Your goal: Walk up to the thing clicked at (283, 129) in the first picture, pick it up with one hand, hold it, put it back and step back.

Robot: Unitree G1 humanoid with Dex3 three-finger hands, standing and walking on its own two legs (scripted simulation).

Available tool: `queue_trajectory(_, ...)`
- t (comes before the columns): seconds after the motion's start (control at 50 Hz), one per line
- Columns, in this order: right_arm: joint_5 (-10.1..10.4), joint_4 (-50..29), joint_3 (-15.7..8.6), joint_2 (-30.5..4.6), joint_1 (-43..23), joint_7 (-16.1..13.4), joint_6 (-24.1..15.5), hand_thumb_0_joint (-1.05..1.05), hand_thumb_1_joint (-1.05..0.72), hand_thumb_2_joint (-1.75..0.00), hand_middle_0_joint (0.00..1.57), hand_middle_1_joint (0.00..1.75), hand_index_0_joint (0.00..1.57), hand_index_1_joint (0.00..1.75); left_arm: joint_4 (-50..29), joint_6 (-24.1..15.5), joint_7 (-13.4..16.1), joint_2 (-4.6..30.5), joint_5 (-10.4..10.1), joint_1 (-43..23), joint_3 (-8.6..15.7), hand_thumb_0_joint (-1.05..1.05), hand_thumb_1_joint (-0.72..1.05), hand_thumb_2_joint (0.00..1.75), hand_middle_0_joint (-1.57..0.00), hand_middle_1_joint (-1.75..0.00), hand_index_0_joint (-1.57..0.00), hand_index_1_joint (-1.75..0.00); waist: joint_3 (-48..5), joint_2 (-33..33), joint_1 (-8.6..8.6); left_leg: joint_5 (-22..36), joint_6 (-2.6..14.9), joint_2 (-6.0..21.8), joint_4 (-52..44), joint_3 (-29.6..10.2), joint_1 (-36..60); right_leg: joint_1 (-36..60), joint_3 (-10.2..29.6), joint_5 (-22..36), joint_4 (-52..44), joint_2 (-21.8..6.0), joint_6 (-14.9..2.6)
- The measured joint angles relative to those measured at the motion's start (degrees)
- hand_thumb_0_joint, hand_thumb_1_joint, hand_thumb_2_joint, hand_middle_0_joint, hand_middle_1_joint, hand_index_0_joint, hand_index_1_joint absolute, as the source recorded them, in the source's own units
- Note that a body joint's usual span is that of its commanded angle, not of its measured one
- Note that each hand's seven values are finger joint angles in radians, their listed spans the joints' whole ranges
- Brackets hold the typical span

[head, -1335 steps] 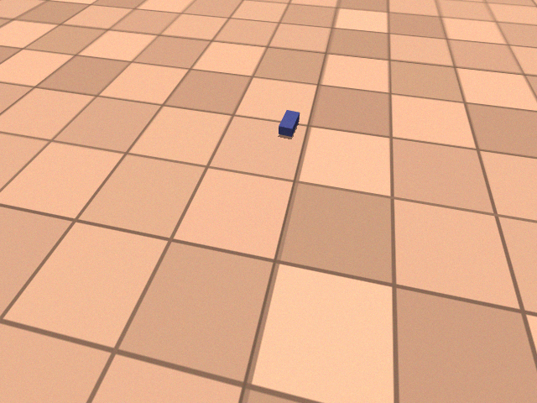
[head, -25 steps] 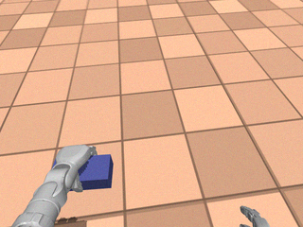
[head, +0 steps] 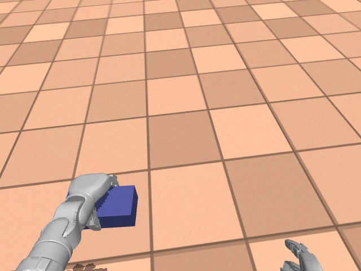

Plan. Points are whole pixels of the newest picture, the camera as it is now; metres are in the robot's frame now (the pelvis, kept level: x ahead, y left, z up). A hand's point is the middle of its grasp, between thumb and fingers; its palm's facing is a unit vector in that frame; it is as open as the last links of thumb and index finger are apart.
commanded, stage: hold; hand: left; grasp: from above
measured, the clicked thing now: (101, 207) +0.29 +0.22 -0.08
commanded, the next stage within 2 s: crouch in 0.84 s
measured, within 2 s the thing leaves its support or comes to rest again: neither
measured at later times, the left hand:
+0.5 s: hand (93, 203) +0.28 +0.23 -0.04, palm faces -0.48 -0.05 -0.88, open 11.0 cm
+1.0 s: hand (92, 201) +0.29 +0.23 -0.04, palm faces -0.47 -0.04 -0.88, open 11.0 cm
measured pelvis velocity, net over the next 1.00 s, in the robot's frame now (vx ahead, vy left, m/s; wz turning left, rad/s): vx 0.00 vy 0.00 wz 0.00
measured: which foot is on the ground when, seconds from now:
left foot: down 0.00-1.00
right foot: down 0.00-1.00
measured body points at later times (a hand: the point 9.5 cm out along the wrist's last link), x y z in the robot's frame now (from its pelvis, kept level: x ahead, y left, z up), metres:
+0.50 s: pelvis +0.00 +0.00 +0.01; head +0.01 -0.01 +0.46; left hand +0.30 +0.23 +0.01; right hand +0.15 -0.25 -0.10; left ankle +0.03 +0.14 -0.73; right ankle +0.02 -0.15 -0.73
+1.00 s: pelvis +0.00 +0.00 +0.01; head +0.02 -0.01 +0.46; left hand +0.31 +0.23 +0.01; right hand +0.14 -0.26 -0.11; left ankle +0.03 +0.14 -0.73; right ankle +0.02 -0.15 -0.73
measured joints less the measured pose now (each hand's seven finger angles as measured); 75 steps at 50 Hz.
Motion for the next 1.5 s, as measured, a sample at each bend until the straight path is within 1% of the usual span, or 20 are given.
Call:
queue_trajectory(0.36, 0.50, -0.28, 0.71, 0.33, -1.49, -0.72, -0.03, 0.01, -0.89, -0.89, 0.20, 0.30, 0.20, 0.30, -3.16, -0.23, -2.19, 0.72, -0.45, 0.71, -0.57, -0.02, -0.17, 0.56, -0.67, -0.59, -0.69, -0.55, 0.83, 0.11, 0.89, 1.23, 0.16, -0.25, -2.48, 0.25, 2.64, 2.56, 0.14, 1.27, -2.44, -0.17, 0.12)
queue_trajectory(0.46, 0.64, -0.51, 0.94, 0.48, -1.64, -0.80, 0.17, 0.01, -0.90, -0.89, 0.20, 0.30, 0.20, 0.30, -2.64, 0.05, -2.55, 0.61, -0.76, 0.18, -0.60, -0.02, -0.17, 0.56, -0.67, -0.59, -0.69, -0.55, 0.90, 0.05, 0.88, 1.53, 0.22, -0.34, -3.22, 0.30, 3.34, 3.25, 0.14, 1.57, -3.17, -0.23, 0.16)
queue_trajectory(0.56, 0.54, -0.71, 1.05, 0.64, -1.67, -0.87, 0.44, 0.01, -0.90, -0.90, 0.20, 0.30, 0.21, 0.30, -2.24, -0.45, -3.09, 0.68, -0.47, 0.09, -0.39, -0.02, -0.17, 0.56, -0.67, -0.59, -0.69, -0.55, 1.09, -0.17, 0.78, 1.71, 0.24, -0.39, -3.61, 0.28, 3.57, 3.50, 0.11, 1.74, -3.57, -0.27, 0.18)
queue_trajectory(0.62, 0.56, -0.81, 1.02, 0.62, -1.58, -0.87, 0.62, 0.01, -0.90, -0.90, 0.20, 0.30, 0.21, 0.30, -2.14, -0.76, -2.96, 0.72, -0.34, 0.27, -0.34, -0.02, -0.17, 0.56, -0.67, -0.58, -0.69, -0.55, 1.27, -0.22, 0.77, 1.77, 0.25, -0.39, -3.80, 0.33, 3.64, 3.56, 0.15, 1.84, -3.78, -0.27, 0.18)
queue_trajectory(0.72, 0.48, -0.41, 0.89, 0.54, -1.42, -0.85, 0.85, 0.01, -0.90, -0.90, 0.20, 0.30, 0.21, 0.30, -1.30, -1.09, -1.93, 0.65, -0.13, 0.18, -0.39, -0.02, -0.17, 0.57, -0.67, -0.58, -0.69, -0.55, 1.45, -0.24, 0.74, 1.80, 0.23, -0.39, -3.89, 0.29, 3.55, 3.53, 0.12, 1.90, -3.96, -0.26, 0.18)
queue_trajectory(0.88, 0.35, 0.33, 0.51, 0.34, -1.07, -0.76, 1.23, 0.01, -0.90, -0.90, 0.20, 0.30, 0.20, 0.30, -0.86, -0.29, -0.29, 0.34, 0.04, 0.00, -0.41, -0.02, -0.18, 0.57, -0.68, -0.58, -0.70, -0.54, 1.52, -0.15, 0.58, 1.74, 0.27, -0.41, -3.93, 0.15, 3.48, 3.62, -0.02, 1.91, -4.22, -0.28, 0.26)
queue_trajectory(0.96, 0.40, 0.45, 0.38, 0.26, -1.01, -0.69, 1.43, 0.01, -0.90, -0.90, 0.20, 0.30, 0.20, 0.30, -0.80, 0.10, -0.11, 0.35, 0.14, -0.31, -0.38, -0.02, -0.18, 0.57, -0.68, -0.58, -0.70, -0.54, 1.49, -0.11, 0.55, 1.69, 0.28, -0.42, -4.05, 0.20, 3.69, 3.85, 0.01, 1.92, -4.42, -0.28, 0.26)
queue_trajectory(1.04, 0.41, 0.23, 0.27, 0.36, -0.95, -0.62, 1.62, 0.01, -0.90, -0.90, 0.20, 0.30, 0.21, 0.30, -0.70, 0.11, -0.67, 0.38, 0.14, -0.27, 0.04, -0.02, -0.17, 0.57, -0.67, -0.59, -0.68, -0.55, 1.34, -0.20, 0.43, 1.66, 0.31, -0.46, -4.18, 0.21, 3.85, 4.00, 0.02, 1.87, -4.52, -0.32, 0.28)
queue_trajectory(1.12, 0.34, -0.20, 0.31, 0.52, -1.03, -0.51, 1.80, 0.01, -0.90, -0.90, 0.20, 0.30, 0.21, 0.30, 0.33, -1.18, -0.48, 0.48, 0.43, 0.07, 0.40, -0.02, -0.16, 0.57, -0.65, -0.60, -0.67, -0.57, 1.11, -0.47, 0.13, 1.49, 0.30, -0.50, -3.89, 0.18, 3.43, 3.54, 0.02, 1.63, -4.12, -0.36, 0.26)
queue_trajectory(1.16, 0.18, -0.48, 0.35, 0.61, -1.08, -0.40, 1.94, 0.01, -0.90, -0.90, 0.20, 0.30, 0.21, 0.30, 1.64, -2.43, 0.42, 0.46, 0.88, 0.02, 0.70, -0.02, -0.15, 0.57, -0.65, -0.60, -0.66, -0.57, 1.05, -0.71, -0.07, 1.31, 0.29, -0.52, -3.33, 0.05, 2.65, 2.80, -0.07, 1.38, -3.51, -0.39, 0.25)
queue_trajectory(1.2, -0.17, -0.63, 0.33, 0.66, -1.18, -0.19, 2.10, 0.01, -0.90, -0.90, 0.20, 0.30, 0.21, 0.30, 3.54, -3.75, 2.12, 0.29, 1.67, -0.29, 1.08, -0.02, -0.16, 0.58, -0.64, -0.61, -0.66, -0.57, 0.87, -1.01, -0.25, 0.95, 0.26, -0.53, -2.20, -0.14, 1.17, 1.38, -0.16, 0.94, -2.36, -0.41, 0.24)
queue_trajectory(1.28, -1.12, -0.38, 0.06, 0.52, -1.43, 0.61, 2.16, 0.01, -0.89, -0.90, 0.20, 0.30, 0.21, 0.30, 8.70, -5.50, 6.82, -0.22, 4.47, -2.19, 1.30, -0.02, -0.16, 0.60, -0.64, -0.62, -0.65, -0.58, 0.00, -1.58, -0.67, -0.62, 0.23, -0.45, 2.41, -0.77, -4.49, -3.95, -0.44, -0.68, 2.03, -0.40, 0.22)
queue_trajectory(1.42, -3.10, 0.74, -1.36, -0.33, -0.79, 2.34, 1.50, 0.01, -0.89, -0.90, 0.20, 0.30, 0.21, 0.30, 19.05, -5.99, 16.20, -1.02, 10.02, -8.52, 2.26, -0.02, -0.19, 0.63, -0.63, -0.64, -0.64, -0.61, -2.99, -2.27, -1.94, -6.10, 0.01, 0.00, 17.84, -2.34, -21.77, -20.42, -0.72, -6.08, 16.68, -0.12, 0.40)
queue_trajectory(1.5, -4.20, 1.79, -1.91, -0.75, 0.02, 2.41, 0.59, 0.01, -0.90, -0.89, 0.20, 0.30, 0.21, 0.30, 24.13, -5.47, 20.49, -0.83, 11.86, -12.84, 3.49, -0.02, -0.19, 0.63, -0.62, -0.65, -0.63, -0.62, -4.55, -2.31, -3.19, -9.32, 0.05, 0.15, 27.60, -3.25, -33.04, -31.30, -0.73, -9.35, 26.14, 0.02, 0.47)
